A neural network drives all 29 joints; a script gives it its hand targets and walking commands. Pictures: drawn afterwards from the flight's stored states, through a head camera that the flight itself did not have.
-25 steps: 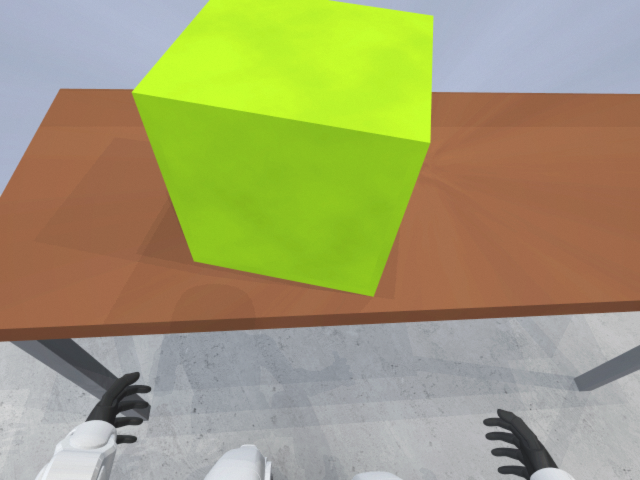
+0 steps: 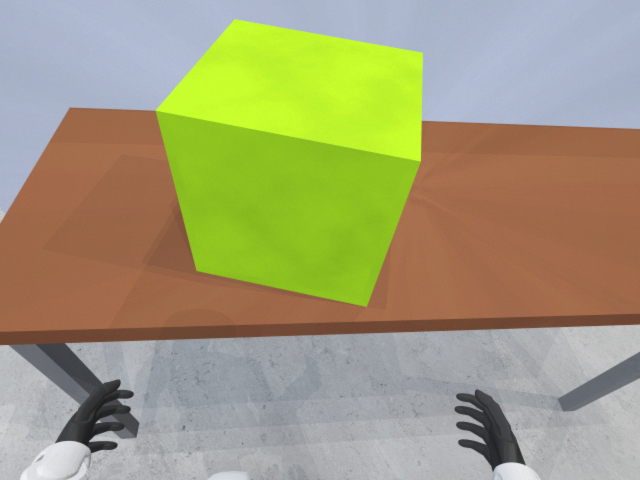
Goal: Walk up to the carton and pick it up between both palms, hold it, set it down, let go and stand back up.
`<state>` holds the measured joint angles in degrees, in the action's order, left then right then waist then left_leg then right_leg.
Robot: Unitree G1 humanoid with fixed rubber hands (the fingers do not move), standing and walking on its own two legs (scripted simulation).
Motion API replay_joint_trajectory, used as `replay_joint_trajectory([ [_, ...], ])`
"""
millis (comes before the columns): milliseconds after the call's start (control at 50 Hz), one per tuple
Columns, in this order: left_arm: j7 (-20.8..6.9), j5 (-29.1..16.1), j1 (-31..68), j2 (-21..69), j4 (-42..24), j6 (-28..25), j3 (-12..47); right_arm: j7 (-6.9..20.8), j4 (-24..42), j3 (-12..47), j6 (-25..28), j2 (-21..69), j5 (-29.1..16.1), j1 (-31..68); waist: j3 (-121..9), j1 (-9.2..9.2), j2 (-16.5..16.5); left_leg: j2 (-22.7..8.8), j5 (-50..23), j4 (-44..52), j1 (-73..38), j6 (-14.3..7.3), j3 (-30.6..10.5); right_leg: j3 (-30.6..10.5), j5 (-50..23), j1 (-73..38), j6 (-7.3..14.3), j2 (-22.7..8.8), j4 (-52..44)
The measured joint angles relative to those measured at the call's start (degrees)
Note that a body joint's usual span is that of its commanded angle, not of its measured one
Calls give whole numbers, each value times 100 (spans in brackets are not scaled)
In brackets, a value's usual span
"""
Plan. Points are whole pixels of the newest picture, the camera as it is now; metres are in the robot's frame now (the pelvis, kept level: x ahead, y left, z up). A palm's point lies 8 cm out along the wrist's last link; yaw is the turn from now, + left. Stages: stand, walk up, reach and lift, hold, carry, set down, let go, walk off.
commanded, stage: reach and lift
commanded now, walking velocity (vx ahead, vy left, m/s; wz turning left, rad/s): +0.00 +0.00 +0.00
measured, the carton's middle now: (303, 168) +0.51 +0.02 +0.09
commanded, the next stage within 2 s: none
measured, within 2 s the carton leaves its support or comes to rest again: neither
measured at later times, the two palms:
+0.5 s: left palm (63, 384) +0.21 +0.29 +0.01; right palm (493, 447) +0.15 -0.19 +0.02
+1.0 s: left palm (55, 352) +0.23 +0.28 +0.06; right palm (488, 395) +0.19 -0.18 +0.06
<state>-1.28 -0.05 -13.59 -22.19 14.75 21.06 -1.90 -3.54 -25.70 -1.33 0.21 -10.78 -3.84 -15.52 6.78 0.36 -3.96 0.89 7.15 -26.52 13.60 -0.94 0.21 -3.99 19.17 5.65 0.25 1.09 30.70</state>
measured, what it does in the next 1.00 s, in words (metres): stands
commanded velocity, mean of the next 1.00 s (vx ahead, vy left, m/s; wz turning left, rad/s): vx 0.00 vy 0.00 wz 0.00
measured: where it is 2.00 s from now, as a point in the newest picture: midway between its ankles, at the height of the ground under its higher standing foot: outside the picture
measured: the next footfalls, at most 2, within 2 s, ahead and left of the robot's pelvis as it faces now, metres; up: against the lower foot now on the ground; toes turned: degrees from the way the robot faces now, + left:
none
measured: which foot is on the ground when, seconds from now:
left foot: down 0.00-1.00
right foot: down 0.00-1.00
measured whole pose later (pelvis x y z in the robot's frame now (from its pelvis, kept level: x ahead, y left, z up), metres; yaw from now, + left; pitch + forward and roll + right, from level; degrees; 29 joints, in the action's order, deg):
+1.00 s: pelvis +0.02 +0.02 +0.01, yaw -6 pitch -5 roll +1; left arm -6.7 -15.3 -18.9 -30.9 -12.3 12.4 -4.5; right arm -14.0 17.9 -0.6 -15.3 -3.9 -14.3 -25.4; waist 6.8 5.4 -4.4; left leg 0.5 6.5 -20.5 8.9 -2.0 6.2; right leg -5.6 16.6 3.4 -1.4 -1.6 25.0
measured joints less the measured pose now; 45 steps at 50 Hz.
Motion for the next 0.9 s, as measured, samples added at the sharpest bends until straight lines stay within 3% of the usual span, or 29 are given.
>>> replay_joint_trajectory([
  [180,-246,-237,-29,-208,-700,-26,-111,-452,1715,0,-790,177,-376,-779,0,0,-24,58,-7,9,-145,0,53,-35,15,-138,0,-71,-1],
  [320,-280,-420,-106,-278,-1218,11,-132,-480,2586,1,-1255,177,-598,-884,0,50,-46,93,52,81,-253,-1,307,-136,14,-159,0,-234,-67],
  [440,-233,-552,-276,-278,-1607,-33,-132,-242,2979,0,-1449,178,-702,-885,1,144,-44,-23,27,272,-338,-110,569,-161,-224,-180,0,-267,-379],
  [540,-218,-792,-316,-283,-1763,-154,-132,-223,3119,-1,-1461,191,-723,-884,1,167,-43,-37,-62,427,-347,-111,599,-161,-299,-180,0,-267,-540],
  [680,-232,-1119,-370,-409,-2075,-382,-133,-468,3466,-1,-1459,402,-766,-888,1,288,-43,-38,-108,537,-391,-111,599,-160,-302,-173,-71,-267,-545],
  [900,-477,-1409,-530,-779,-2533,-753,-196,-904,4124,1,-1496,601,-953,-953,1,480,-44,-40,-88,607,-451,-111,600,-161,-270,-200,-167,-267,-556],
])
